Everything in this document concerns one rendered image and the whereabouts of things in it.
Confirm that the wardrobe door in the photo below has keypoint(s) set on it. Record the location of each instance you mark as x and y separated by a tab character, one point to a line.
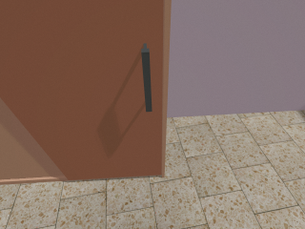
20	155
71	71

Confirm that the handle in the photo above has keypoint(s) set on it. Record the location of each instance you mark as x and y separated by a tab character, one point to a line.
146	67

